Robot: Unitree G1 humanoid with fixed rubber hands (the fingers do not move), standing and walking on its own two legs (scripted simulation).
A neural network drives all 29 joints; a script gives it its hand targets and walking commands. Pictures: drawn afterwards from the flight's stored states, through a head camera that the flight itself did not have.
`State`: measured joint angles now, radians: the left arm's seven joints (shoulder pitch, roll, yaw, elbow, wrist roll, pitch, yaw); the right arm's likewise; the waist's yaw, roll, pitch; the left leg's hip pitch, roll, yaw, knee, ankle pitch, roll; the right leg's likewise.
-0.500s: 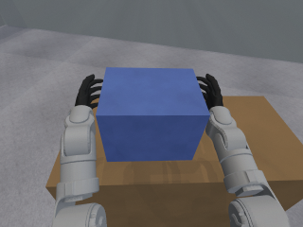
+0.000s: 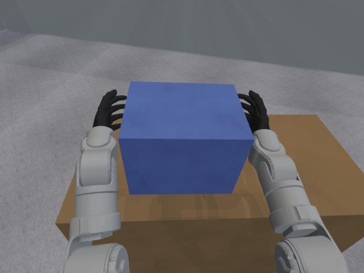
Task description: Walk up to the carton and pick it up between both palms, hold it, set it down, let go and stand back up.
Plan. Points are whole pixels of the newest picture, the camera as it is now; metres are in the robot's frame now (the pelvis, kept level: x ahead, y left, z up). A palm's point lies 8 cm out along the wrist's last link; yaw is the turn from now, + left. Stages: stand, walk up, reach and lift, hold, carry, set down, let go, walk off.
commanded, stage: hold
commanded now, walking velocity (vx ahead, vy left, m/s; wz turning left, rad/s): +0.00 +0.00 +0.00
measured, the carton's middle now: (182, 138) +0.37 +0.00 +0.14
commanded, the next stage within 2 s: none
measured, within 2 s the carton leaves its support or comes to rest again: neither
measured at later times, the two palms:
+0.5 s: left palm (102, 128) +0.36 +0.16 +0.18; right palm (255, 128) +0.37 -0.16 +0.17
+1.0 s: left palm (99, 129) +0.36 +0.17 +0.18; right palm (253, 126) +0.37 -0.15 +0.17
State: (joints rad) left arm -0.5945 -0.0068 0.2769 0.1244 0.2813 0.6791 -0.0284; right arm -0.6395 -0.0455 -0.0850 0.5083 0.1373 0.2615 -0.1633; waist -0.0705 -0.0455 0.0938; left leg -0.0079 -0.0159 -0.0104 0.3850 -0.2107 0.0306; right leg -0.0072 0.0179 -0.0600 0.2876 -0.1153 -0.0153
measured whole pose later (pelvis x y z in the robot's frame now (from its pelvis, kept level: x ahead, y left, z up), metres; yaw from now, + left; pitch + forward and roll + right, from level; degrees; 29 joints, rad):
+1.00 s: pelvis +0.00 +0.00 +0.00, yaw +1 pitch -10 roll -1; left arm -0.58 0.01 0.28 0.09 0.28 0.69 -0.04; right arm -0.64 -0.03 -0.08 0.48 0.14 0.27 -0.18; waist -0.07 -0.05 0.10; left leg 0.00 -0.02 -0.02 0.38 -0.21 0.03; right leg 0.00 0.02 -0.07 0.29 -0.12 -0.02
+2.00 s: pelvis +0.00 +0.00 +0.00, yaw +1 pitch -10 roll -1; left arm -0.60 0.00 0.28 0.11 0.29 0.68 -0.04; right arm -0.64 -0.04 -0.08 0.49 0.13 0.27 -0.17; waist -0.07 -0.04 0.10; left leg 0.00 -0.01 -0.01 0.38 -0.21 0.03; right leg 0.00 0.02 -0.07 0.29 -0.12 -0.02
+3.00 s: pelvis +0.00 +0.00 +0.00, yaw +1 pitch -9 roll -1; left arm -0.59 0.00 0.27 0.09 0.28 0.69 -0.03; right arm -0.63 -0.03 -0.09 0.48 0.13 0.25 -0.17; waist -0.07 -0.04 0.11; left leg -0.01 -0.02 -0.01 0.38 -0.21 0.03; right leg -0.01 0.01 -0.07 0.29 -0.12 -0.01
